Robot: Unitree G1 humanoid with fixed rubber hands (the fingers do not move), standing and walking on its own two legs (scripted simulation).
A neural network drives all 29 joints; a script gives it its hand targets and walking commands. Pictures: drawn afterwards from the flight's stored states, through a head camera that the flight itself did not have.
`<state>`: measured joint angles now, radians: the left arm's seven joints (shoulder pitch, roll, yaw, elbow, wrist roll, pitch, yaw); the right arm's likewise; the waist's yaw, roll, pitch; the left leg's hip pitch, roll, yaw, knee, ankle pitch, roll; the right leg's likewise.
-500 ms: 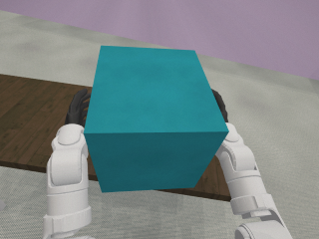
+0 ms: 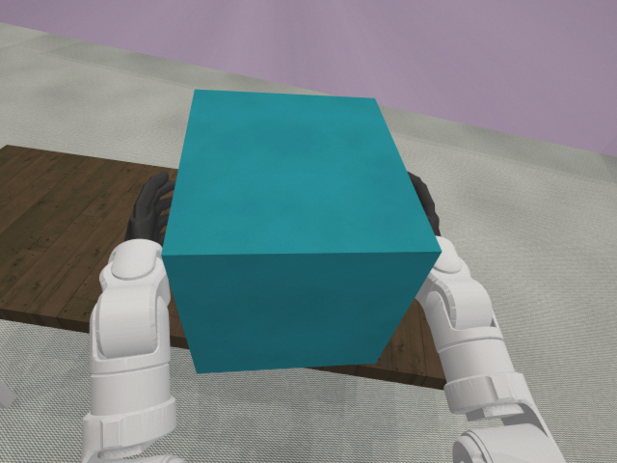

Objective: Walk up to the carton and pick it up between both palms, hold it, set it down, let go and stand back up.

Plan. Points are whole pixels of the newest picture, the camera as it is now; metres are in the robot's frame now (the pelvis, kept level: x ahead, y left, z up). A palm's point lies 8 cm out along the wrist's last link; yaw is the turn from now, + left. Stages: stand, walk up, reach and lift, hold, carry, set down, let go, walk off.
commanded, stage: hold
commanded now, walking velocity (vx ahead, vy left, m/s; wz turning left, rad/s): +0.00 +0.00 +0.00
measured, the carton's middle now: (288, 231) +0.38 +0.01 +0.15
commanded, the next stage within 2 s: none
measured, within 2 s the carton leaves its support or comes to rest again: neither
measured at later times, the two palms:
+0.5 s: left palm (147, 241) +0.34 +0.17 +0.17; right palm (420, 237) +0.35 -0.16 +0.17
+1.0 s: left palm (147, 239) +0.34 +0.17 +0.17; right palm (421, 236) +0.35 -0.16 +0.17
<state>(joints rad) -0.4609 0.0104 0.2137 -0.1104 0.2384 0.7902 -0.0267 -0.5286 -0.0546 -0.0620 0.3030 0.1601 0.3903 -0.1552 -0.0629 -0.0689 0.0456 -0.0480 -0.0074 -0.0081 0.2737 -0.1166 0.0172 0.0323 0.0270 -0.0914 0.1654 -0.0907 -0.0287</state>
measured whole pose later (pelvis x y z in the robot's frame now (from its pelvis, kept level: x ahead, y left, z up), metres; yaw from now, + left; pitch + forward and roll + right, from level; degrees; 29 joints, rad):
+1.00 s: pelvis +0.01 +0.00 +0.00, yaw +0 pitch -7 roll -1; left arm -0.43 0.00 0.21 -0.16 0.24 0.80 -0.03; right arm -0.49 -0.06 -0.04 0.26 0.18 0.39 -0.17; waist -0.07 -0.07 0.05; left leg -0.02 -0.01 -0.01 0.27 -0.13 0.02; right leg 0.06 0.03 -0.09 0.15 -0.09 -0.03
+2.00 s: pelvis +0.00 +0.00 +0.00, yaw +0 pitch -7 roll -1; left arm -0.44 0.01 0.21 -0.12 0.24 0.78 -0.04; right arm -0.50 -0.05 -0.05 0.27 0.16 0.38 -0.17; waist -0.07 -0.07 0.05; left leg -0.04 -0.01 -0.01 0.27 -0.12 0.02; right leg 0.04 0.03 -0.09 0.16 -0.09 -0.03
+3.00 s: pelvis +0.00 +0.00 +0.00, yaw +0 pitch -7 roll -1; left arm -0.43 0.01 0.21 -0.15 0.24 0.80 -0.04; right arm -0.49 -0.05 -0.04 0.27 0.18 0.38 -0.17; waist -0.06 -0.07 0.05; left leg -0.03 -0.01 -0.01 0.26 -0.12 0.02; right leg 0.05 0.03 -0.09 0.15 -0.09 -0.03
